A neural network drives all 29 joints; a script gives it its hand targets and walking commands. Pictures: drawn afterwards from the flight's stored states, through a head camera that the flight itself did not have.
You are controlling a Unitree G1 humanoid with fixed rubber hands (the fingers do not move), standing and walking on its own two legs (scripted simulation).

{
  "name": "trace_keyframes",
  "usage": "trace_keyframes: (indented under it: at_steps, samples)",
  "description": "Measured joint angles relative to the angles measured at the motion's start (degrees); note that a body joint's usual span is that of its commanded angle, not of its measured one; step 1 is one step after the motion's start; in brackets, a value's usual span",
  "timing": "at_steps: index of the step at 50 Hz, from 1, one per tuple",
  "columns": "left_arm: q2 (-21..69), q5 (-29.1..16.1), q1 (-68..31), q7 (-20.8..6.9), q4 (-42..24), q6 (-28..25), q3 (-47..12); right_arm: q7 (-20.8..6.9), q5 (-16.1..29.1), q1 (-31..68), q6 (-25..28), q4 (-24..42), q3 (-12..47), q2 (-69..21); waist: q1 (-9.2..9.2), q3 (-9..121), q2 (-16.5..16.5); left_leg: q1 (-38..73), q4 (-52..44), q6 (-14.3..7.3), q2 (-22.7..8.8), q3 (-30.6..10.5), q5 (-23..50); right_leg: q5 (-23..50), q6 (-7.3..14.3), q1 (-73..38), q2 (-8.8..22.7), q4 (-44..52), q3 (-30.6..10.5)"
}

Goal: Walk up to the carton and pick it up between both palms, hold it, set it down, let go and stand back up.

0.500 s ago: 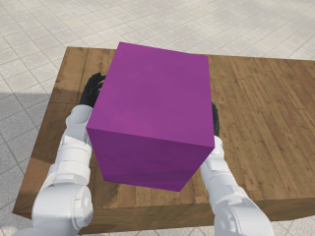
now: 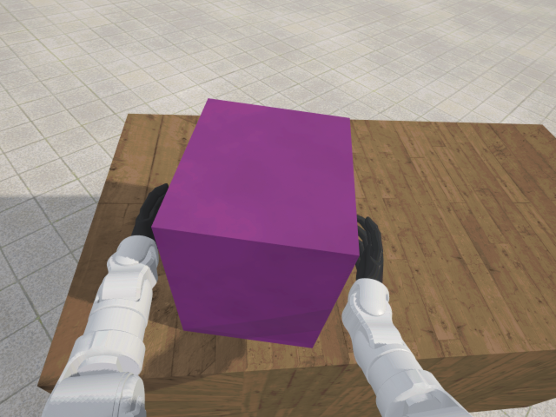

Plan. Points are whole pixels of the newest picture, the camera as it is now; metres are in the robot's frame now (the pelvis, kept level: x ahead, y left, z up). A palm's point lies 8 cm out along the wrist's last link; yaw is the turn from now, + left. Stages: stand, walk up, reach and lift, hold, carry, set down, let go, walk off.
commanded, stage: set down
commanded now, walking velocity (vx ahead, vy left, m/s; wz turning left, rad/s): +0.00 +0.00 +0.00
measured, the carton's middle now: (262, 229) +0.39 +0.01 +0.04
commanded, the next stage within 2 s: none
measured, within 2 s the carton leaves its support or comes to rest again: neither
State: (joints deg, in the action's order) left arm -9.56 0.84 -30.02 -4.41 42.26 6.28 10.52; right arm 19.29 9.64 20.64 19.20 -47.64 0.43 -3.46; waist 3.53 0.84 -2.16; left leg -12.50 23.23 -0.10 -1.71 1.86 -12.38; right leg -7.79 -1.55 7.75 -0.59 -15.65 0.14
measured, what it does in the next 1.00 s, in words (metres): stands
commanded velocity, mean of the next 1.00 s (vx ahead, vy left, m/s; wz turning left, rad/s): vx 0.00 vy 0.00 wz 0.00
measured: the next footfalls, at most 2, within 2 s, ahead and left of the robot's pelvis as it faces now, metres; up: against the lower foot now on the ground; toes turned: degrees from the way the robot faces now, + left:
none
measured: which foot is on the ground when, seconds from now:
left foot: down 0.00-1.00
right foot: down 0.00-1.00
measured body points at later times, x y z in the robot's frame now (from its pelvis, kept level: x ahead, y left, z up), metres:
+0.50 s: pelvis -0.06 -0.02 +0.00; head -0.08 +0.01 +0.44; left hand +0.34 +0.18 +0.08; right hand +0.28 -0.18 +0.06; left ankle +0.00 +0.09 -0.75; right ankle -0.02 -0.14 -0.75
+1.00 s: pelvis -0.03 -0.01 +0.00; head -0.04 +0.03 +0.45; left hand +0.24 +0.22 +0.01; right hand +0.17 -0.18 +0.04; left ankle +0.00 +0.09 -0.75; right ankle -0.02 -0.14 -0.75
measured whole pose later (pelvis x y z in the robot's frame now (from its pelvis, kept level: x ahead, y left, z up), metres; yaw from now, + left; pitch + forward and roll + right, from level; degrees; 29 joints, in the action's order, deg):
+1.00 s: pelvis -0.03 -0.01 +0.00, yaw -1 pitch -2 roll -2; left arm -18.2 -7.9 6.2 -8.9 10.1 9.6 5.1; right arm 20.2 11.9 -18.0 5.2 -0.9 7.7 -3.1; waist 3.5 -0.2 -2.7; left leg -10.2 23.2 -0.5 -1.7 3.1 -11.0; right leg -8.0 -1.0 6.0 -0.4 -16.1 0.1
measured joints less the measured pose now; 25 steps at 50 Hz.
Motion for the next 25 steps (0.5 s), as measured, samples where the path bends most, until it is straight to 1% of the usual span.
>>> trace_keyframes:
  at_steps: [3, 9, 14, 17, 19, 21, 25]
  samples:
    - [-0.7, -0.7, 1.4, 0.0, -0.3, -0.2, 0.0, 0.0, 0.4, -1.5, -0.7, 2.6, 1.3, 0.0, 0.00, 0.0, -0.1, 0.0, 0.0, -0.6, 0.0, 0.4, 0.6, 0.3, 0.0, -0.1, 0.0, 0.4, 0.0]
    - [-3.0, -3.9, 1.8, -0.2, -0.3, -0.9, 0.0, 0.1, 0.7, -1.6, -6.5, 7.8, 0.7, 0.3, 0.01, -0.8, -0.3, 0.6, 0.0, -0.6, -0.1, 1.2, 2.2, 0.6, 0.0, -0.1, 0.2, -0.5, 0.0]
    - [-5.1, -8.2, 1.2, -0.4, -0.3, -2.0, -2.1, 0.1, 0.6, -0.4, -14.4, 8.5, -1.8, 0.3, 0.01, -0.9, -0.3, 1.2, 0.0, -0.7, -0.1, 1.2, 3.1, 0.5, 0.1, 0.1, 0.2, -2.1, 0.0]
    - [-6.4, -10.6, 0.1, -0.4, 0.4, -3.1, -3.9, 0.1, -0.1, 0.4, -17.9, 10.3, -2.8, 0.3, 0.01, -0.9, -0.3, 1.2, 0.0, -0.7, -0.1, 1.2, 3.6, 0.3, 0.1, 0.6, 0.2, -3.2, 0.0]
    - [-6.8, -11.0, -0.7, -0.4, 1.2, -3.2, -4.7, 0.1, -0.8, 1.4, -19.8, 10.5, -3.6, 0.3, 0.02, -0.9, -0.3, 1.2, 0.0, -0.7, -0.1, 1.2, 3.6, -0.3, 0.1, 0.9, 0.2, -3.9, 0.0]
    - [-6.9, -11.4, -1.9, -0.5, 3.6, -3.2, -5.2, 0.1, -1.1, 2.2, -21.6, 10.6, -4.0, 0.3, 0.02, -0.9, -0.3, 1.2, 0.0, -0.7, -0.1, 1.2, 3.6, -1.2, 0.2, 1.2, 0.2, -4.6, 0.0]
    - [-6.9, -11.8, -1.9, -0.9, 4.9, -2.5, -5.4, 0.1, -1.2, 1.8, -23.4, 12.3, -2.3, 0.3, 0.00, -0.9, -0.3, 1.2, 0.0, -0.8, -0.1, 1.2, 3.8, -1.4, 0.2, 1.4, 0.2, -5.1, 0.0]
